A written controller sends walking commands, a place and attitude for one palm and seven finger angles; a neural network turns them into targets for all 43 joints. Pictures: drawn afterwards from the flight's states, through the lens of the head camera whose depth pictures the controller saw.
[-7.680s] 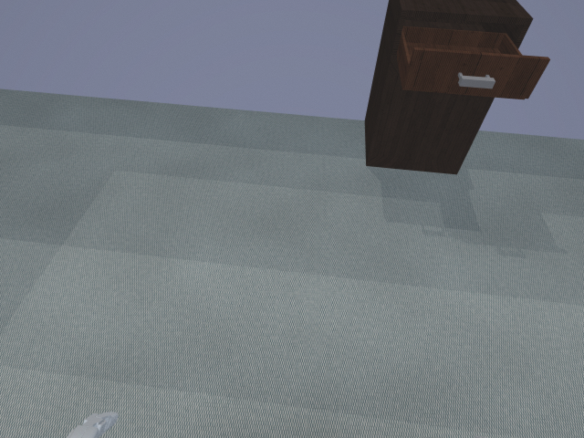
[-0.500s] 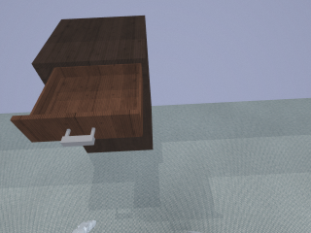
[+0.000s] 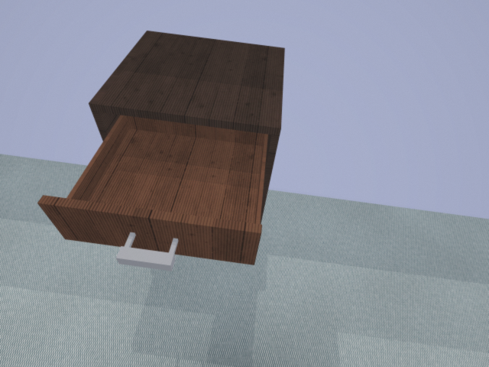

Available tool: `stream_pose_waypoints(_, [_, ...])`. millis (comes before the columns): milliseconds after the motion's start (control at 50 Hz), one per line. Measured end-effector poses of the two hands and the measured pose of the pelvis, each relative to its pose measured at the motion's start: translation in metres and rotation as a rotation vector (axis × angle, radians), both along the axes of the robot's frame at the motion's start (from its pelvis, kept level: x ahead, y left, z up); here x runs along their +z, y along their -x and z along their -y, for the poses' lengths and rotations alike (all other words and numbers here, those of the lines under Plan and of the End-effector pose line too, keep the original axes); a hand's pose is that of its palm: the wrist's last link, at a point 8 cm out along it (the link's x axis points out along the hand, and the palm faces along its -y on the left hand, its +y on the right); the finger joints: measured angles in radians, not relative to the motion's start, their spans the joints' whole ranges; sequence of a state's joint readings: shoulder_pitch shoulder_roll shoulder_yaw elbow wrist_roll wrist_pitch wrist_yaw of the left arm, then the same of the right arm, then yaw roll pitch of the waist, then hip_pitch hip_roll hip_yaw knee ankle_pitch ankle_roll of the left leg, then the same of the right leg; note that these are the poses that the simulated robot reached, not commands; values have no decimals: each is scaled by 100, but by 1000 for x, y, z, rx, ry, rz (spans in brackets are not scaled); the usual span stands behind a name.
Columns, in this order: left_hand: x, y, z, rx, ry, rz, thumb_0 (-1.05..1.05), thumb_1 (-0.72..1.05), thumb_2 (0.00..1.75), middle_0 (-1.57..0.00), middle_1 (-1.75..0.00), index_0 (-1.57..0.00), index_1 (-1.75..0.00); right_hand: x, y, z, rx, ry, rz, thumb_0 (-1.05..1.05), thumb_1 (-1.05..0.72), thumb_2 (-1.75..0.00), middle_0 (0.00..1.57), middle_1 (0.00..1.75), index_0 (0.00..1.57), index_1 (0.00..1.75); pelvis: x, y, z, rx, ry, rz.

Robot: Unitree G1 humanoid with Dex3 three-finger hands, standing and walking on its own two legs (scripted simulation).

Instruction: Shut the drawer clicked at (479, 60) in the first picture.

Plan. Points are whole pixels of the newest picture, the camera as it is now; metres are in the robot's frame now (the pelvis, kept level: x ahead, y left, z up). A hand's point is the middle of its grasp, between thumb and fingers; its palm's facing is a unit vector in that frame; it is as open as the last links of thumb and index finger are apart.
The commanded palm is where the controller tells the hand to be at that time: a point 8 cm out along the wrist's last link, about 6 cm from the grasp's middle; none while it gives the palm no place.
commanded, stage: come to a stop and stand still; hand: left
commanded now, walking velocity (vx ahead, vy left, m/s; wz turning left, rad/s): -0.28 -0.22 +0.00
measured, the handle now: (149, 249) +0.33 +0.23 -0.09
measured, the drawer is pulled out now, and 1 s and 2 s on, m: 0.29 0.29 0.29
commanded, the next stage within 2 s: look again from close up in 1.06 s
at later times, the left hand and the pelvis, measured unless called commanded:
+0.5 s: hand out of the picture +0.04 +0.15 -0.16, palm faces -0.01 -0.96 -0.29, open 7.3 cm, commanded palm none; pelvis -0.03 -0.06 +0.00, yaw -2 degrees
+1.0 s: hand out of the picture -0.04 +0.06 -0.17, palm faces +0.05 -0.98 -0.19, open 7.3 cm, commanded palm none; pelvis -0.03 -0.10 +0.01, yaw -1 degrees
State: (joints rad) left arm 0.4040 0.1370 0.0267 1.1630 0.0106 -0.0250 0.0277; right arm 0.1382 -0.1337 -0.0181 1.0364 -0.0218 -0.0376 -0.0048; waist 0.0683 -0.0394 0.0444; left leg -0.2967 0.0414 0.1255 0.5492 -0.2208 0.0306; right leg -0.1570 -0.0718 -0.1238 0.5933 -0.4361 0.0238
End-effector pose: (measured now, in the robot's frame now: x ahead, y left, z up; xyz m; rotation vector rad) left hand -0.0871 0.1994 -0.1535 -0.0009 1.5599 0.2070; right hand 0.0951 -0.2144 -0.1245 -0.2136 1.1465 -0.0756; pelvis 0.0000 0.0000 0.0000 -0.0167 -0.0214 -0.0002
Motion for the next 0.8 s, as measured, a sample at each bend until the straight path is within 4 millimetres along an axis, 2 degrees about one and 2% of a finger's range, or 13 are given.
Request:
stream_pose_waypoints(80, [2,-24,-11,-44,1,-7,0,91,90,-20,-29,-20,-30,5,-6,-14,-52,9,10,-1,-93,-90,20,30,20,30,6,-7,-9,-18,-2,6])
stream_pose_waypoints(180, [4,-64,-30,-89,-33,59,0,91,90,-20,-29,-20,-30,13,2,-2,-98,48,-5,-3,-95,-90,20,30,21,30,10,-2,-9,-23,9,2])
stream_pose_waypoints(300, [9,-104,-44,-122,-97,173,0,91,90,-20,-29,-20,-30,13,44,30,-138,83,-87,-1,-93,-90,20,30,21,30,11,10,8,-31,10,-10])
stream_pose_waypoints(400, [20,-121,-30,-172,-138,230,0,92,90,-19,-29,-20,-30,1,87,57,-185,58,-149,0,-92,-90,20,30,20,30,8,21,27,-32,0,-15])
stream_pose_waypoints(500, [27,-121,3,-210,-180,276,0,92,90,-19,-29,-20,-30,-26,129,83,-221,-9,-220,0,-91,-90,20,30,20,30,-2,31,56,-29,-31,-12])
stream_pose_waypoints(580, [37,-106,35,-208,-162,260,0,91,90,-20,-29,-20,-30,-29,150,90,-224,-53,-283,1,-91,-90,19,30,20,30,6,32,71,-29,-36,-11])
stream_pose_waypoints(620, [37,-101,48,-200,-152,244,0,92,90,-20,-29,-20,-30,-27,156,92,-224,-67,-296,1,-91,-90,19,30,20,30,9,31,78,-32,-40,-14])
stream_pose_waypoints(700, [31,-91,60,-177,-137,218,1,94,90,-20,-29,-20,-30,-26,162,93,-216,-72,-318,1,-91,-90,19,30,20,30,8,31,90,-20,-26,-22])
stream_pose_waypoints(800, [18,-77,70,-130,-113,188,1,95,90,-20,-29,-20,-30,-23,159,91,-179,-55,-337,1,-91,-90,19,30,20,30,5,30,98,-2,-17,-19])
